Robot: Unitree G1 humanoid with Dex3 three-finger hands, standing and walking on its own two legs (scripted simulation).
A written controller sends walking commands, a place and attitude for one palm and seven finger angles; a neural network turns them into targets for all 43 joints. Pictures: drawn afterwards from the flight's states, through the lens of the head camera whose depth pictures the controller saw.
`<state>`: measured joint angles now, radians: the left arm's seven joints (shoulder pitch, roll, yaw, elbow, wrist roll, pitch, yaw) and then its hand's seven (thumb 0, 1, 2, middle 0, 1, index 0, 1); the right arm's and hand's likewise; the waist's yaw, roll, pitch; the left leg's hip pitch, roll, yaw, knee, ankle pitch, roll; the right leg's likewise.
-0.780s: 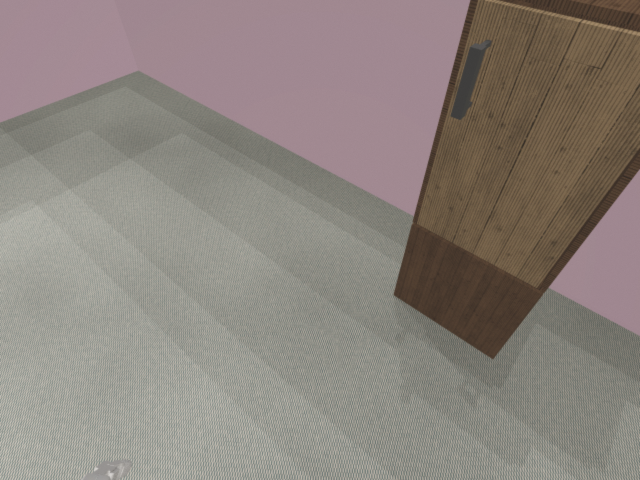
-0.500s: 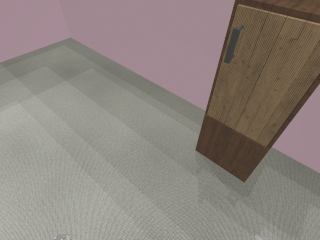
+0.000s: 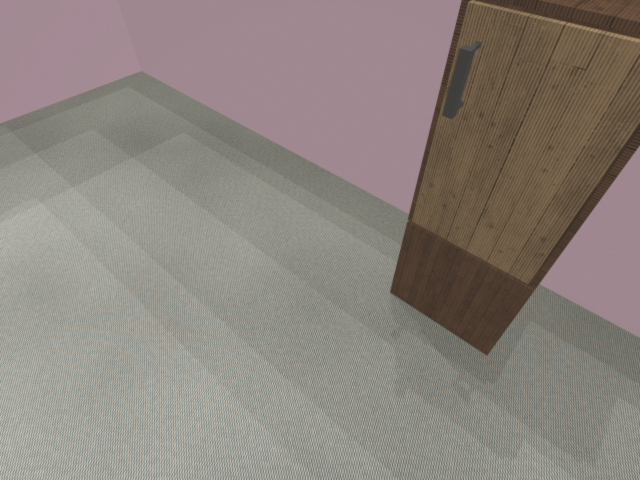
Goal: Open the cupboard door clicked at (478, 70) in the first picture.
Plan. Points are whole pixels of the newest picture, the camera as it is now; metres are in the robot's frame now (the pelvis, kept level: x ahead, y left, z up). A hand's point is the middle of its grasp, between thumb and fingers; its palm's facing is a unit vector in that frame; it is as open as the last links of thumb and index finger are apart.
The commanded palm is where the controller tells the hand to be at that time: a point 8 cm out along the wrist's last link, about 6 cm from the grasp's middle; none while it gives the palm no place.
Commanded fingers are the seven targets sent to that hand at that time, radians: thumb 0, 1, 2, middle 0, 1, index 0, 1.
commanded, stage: stand and wait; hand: left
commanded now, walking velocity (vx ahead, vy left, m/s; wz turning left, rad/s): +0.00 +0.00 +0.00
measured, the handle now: (462, 80) +0.85 -0.25 +0.11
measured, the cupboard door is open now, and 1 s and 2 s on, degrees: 0 0 0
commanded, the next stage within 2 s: look at it before walking up in 0.12 s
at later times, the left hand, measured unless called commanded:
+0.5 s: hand out of the picture +0.08 +0.24 -0.16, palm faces -0.04 -0.94 -0.33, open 7.4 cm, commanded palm none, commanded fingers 0.00 0.90 0.90 -0.20 -0.30 -0.20 -0.30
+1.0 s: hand out of the picture +0.09 +0.25 -0.16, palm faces -0.04 -0.94 -0.35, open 7.4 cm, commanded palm none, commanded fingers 0.00 0.90 0.90 -0.20 -0.30 -0.20 -0.30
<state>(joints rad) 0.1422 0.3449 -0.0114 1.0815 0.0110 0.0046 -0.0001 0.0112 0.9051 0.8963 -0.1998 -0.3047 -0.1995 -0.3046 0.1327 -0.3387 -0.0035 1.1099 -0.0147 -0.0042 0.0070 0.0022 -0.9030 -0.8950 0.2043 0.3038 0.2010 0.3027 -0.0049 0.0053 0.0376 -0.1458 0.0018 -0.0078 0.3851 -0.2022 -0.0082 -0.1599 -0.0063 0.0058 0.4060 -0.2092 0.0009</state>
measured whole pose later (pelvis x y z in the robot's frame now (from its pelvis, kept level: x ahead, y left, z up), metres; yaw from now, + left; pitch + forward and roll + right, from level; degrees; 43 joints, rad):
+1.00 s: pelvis +0.01 +0.00 +0.00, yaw -2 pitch -1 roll +0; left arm 0.13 0.34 0.00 1.07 0.01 0.01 0.01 0.01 0.91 0.90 -0.20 -0.30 -0.20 -0.30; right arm 0.09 -0.33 -0.01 1.10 -0.01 -0.01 -0.01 0.00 -0.90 -0.89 0.20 0.30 0.20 0.30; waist 0.01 0.00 0.04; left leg -0.13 0.01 0.02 0.38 -0.22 -0.01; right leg -0.16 0.01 0.03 0.40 -0.22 0.00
